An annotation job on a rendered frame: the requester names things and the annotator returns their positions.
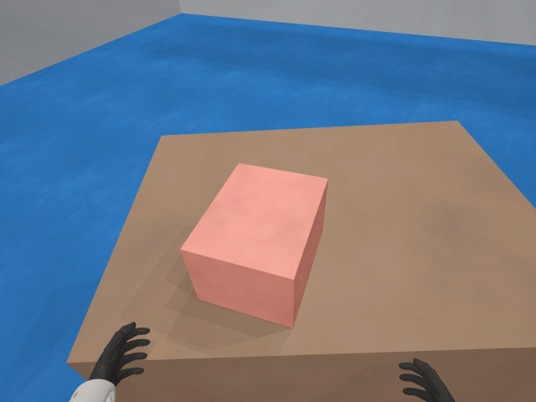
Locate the right robot hand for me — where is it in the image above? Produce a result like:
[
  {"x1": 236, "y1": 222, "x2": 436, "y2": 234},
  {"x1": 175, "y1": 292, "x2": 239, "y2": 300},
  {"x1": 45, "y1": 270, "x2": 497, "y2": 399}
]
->
[{"x1": 399, "y1": 358, "x2": 455, "y2": 402}]

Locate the left robot hand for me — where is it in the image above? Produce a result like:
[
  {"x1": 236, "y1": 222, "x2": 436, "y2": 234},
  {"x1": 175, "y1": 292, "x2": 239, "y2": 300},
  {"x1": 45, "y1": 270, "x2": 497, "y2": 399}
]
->
[{"x1": 88, "y1": 322, "x2": 150, "y2": 387}]

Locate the carton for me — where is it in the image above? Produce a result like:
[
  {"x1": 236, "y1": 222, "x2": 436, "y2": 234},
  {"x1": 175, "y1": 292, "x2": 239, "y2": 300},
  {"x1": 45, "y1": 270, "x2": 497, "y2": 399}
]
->
[{"x1": 180, "y1": 163, "x2": 328, "y2": 328}]

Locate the pedestal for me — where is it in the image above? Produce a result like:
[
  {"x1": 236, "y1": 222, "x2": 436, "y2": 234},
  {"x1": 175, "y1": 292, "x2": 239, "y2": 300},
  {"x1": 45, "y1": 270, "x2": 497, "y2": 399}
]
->
[{"x1": 66, "y1": 121, "x2": 536, "y2": 402}]

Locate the left robot forearm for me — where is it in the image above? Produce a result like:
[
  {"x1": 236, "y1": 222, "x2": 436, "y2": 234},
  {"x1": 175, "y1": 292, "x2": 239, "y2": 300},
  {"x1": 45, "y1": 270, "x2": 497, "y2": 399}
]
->
[{"x1": 69, "y1": 379, "x2": 116, "y2": 402}]

